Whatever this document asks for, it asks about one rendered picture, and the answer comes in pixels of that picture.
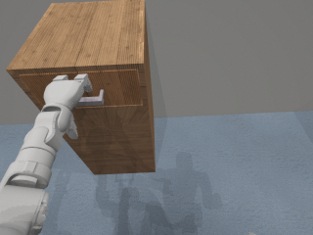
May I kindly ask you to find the cabinet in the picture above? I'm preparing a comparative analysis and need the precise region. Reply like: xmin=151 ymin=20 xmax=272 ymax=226
xmin=6 ymin=0 xmax=156 ymax=175

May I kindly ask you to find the drawer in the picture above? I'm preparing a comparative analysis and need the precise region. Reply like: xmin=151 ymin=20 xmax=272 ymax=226
xmin=19 ymin=69 xmax=142 ymax=108

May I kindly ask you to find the left robot hand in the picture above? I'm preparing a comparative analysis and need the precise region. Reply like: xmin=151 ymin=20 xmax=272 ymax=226
xmin=43 ymin=73 xmax=93 ymax=140

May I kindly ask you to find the left robot forearm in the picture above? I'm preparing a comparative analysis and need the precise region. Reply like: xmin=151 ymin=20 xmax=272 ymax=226
xmin=0 ymin=103 xmax=71 ymax=193

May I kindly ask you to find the handle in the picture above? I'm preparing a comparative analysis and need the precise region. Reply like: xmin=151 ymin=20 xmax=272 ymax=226
xmin=75 ymin=89 xmax=105 ymax=107

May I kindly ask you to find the robot left upper arm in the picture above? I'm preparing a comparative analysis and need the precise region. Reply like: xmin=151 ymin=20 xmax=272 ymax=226
xmin=0 ymin=185 xmax=50 ymax=235

